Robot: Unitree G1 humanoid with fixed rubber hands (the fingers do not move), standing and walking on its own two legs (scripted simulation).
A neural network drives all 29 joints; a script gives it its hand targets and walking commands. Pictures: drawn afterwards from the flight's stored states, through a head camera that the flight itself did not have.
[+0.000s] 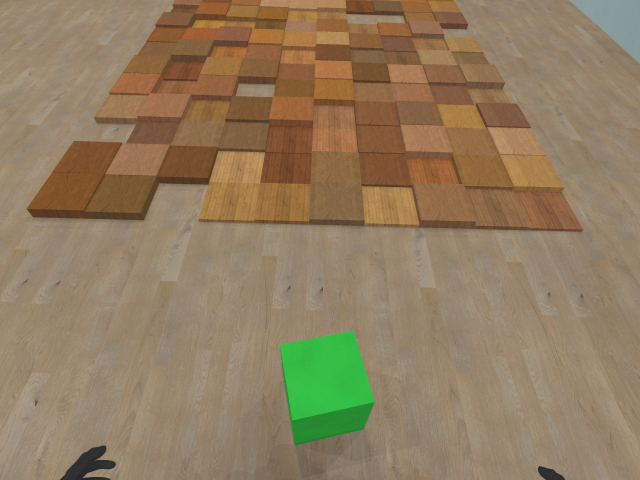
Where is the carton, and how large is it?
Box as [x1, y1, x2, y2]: [280, 331, 374, 444]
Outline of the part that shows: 353,331 280,345 283,375 294,444 363,428 374,401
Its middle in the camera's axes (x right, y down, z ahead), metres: +0.02 +0.43 +1.12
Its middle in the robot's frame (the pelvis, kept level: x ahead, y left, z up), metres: +0.45 -0.01 -0.66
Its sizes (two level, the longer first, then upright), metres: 0.210 0.200 0.250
